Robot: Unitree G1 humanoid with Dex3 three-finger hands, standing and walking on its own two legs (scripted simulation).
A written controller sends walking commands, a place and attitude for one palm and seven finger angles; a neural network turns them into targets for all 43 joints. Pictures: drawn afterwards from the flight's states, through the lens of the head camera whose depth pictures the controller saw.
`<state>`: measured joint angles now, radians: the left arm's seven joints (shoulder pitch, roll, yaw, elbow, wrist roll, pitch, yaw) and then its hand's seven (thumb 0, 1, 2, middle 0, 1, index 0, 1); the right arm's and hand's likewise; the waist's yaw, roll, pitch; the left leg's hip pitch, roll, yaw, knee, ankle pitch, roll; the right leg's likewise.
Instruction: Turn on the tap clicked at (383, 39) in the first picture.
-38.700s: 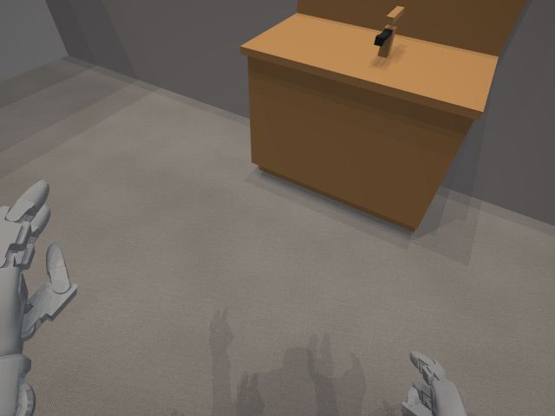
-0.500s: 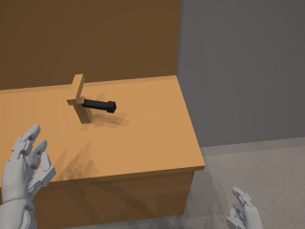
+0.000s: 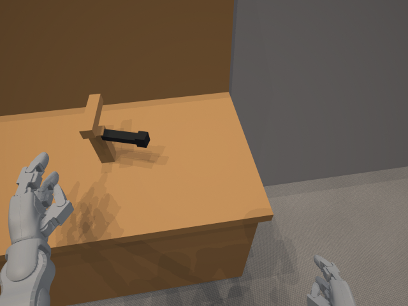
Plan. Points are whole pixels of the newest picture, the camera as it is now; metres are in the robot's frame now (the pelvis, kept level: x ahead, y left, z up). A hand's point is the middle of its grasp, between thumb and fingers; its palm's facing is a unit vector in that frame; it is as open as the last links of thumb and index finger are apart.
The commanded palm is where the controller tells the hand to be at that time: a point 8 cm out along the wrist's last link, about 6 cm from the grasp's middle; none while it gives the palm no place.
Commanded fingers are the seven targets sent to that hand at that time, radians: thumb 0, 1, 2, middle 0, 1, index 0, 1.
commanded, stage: reach beside the lever's end, fingers flat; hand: left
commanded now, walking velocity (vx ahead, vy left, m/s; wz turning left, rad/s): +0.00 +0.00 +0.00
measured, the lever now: (142, 139) +0.47 +0.20 +0.05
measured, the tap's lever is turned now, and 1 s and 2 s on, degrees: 71 71 71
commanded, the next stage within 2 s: push the lever round in 1.40 s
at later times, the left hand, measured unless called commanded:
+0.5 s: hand (66, 189) +0.30 +0.31 +0.07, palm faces +0.46 -0.88 -0.10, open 7.7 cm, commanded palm +0.26 +0.34 +0.07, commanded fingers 0.00 0.90 0.90 -0.16 -0.19 -0.16 -0.19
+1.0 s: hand (72, 174) +0.36 +0.33 +0.04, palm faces +0.46 -0.88 -0.10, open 7.8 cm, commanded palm +0.32 +0.37 +0.04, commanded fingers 0.00 0.90 0.90 -0.15 -0.15 -0.15 -0.15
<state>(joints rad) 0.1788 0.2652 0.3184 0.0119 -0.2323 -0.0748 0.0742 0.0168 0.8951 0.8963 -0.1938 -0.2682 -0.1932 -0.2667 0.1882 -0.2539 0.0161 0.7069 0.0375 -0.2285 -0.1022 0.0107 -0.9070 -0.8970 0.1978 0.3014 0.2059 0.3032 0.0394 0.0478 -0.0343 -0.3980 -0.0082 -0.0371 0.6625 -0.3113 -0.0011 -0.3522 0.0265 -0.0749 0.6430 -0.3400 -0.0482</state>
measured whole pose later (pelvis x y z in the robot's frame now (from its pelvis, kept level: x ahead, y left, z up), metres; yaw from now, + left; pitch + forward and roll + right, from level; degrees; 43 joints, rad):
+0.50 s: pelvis -0.01 +0.01 -0.01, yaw +0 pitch +6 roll -1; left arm -0.07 0.32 0.38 0.34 -0.21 -0.18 0.03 0.02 0.90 0.90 -0.17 -0.21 -0.17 -0.20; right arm 0.20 -0.26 0.01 0.71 0.03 -0.17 -0.10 0.01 -0.91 -0.90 0.20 0.30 0.21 0.30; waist 0.02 0.04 -0.04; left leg -0.51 -0.01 -0.04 0.74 -0.33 0.02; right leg -0.45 0.02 -0.08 0.69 -0.35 -0.03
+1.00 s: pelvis -0.01 +0.02 -0.02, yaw -1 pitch +11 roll -2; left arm -0.30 0.42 0.48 0.66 -0.17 -0.28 -0.01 0.02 0.90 0.90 -0.15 -0.15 -0.15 -0.15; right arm 0.27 -0.27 0.00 0.71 0.02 -0.08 -0.08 0.01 -0.91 -0.90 0.20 0.30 0.21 0.30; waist -0.03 0.03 -0.07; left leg -0.67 0.00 -0.03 0.85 -0.37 0.02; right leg -0.61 0.03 -0.07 0.78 -0.37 -0.03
